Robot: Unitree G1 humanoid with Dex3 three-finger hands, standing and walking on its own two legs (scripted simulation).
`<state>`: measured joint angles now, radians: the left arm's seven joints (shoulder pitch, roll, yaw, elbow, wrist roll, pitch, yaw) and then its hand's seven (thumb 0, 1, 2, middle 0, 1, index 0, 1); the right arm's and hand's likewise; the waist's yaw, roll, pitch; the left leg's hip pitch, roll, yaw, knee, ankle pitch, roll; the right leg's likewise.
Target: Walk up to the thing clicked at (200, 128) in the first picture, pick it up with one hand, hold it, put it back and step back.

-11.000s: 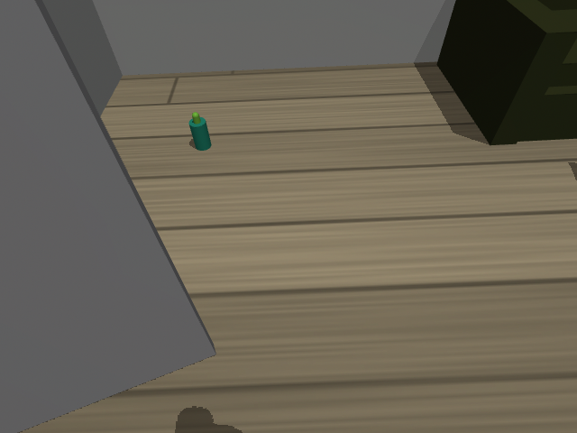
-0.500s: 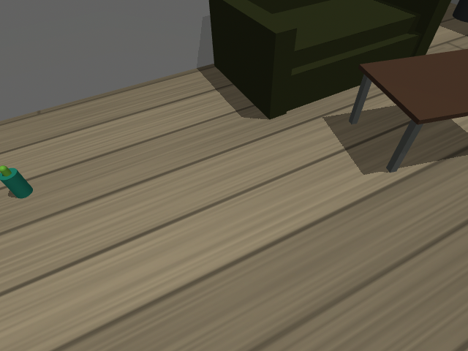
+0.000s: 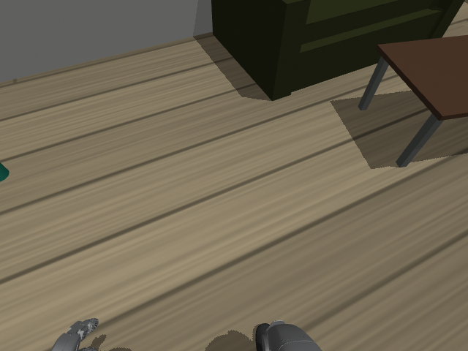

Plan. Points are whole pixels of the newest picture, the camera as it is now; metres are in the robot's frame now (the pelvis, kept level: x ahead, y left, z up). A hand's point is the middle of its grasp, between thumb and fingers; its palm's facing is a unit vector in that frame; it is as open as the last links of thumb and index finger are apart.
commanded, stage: walk up
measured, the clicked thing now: out of the picture +1.06 +1.16 -0.65
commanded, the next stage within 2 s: none
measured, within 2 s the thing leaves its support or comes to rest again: neither
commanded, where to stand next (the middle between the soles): +0.27 -0.03 m, yaw +48 degrees
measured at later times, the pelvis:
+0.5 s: pelvis +0.16 -0.02 -0.02, yaw +19 degrees
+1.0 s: pelvis +0.23 -0.11 -0.01, yaw +35 degrees
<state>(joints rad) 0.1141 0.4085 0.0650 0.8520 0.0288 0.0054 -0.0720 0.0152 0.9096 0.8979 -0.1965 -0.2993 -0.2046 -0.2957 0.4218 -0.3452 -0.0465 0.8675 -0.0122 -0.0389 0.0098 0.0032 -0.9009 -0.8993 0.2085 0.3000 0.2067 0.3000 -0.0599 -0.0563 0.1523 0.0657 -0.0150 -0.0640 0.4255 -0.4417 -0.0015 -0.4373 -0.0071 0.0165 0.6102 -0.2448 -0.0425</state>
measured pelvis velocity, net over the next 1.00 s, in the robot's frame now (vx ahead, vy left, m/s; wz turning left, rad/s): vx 0.23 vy -0.11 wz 0.62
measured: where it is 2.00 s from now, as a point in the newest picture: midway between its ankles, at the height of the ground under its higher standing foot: (251, 344)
